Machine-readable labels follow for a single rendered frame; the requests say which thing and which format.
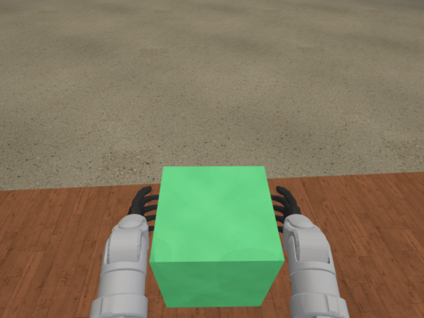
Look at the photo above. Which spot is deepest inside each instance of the carton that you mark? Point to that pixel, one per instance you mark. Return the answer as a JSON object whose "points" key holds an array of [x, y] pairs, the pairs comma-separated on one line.
{"points": [[216, 241]]}

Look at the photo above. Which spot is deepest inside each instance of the right robot forearm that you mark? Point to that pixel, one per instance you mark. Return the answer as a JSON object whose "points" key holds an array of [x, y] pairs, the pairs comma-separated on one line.
{"points": [[315, 292]]}

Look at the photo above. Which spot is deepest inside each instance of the right robot hand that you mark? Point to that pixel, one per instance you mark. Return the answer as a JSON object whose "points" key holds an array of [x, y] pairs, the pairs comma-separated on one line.
{"points": [[289, 203]]}

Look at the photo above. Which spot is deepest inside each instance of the left robot forearm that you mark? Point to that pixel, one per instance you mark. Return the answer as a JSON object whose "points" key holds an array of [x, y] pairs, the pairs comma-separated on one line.
{"points": [[123, 271]]}

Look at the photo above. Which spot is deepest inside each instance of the left robot hand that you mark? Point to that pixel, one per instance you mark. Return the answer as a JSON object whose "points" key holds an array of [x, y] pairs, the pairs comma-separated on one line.
{"points": [[139, 201]]}

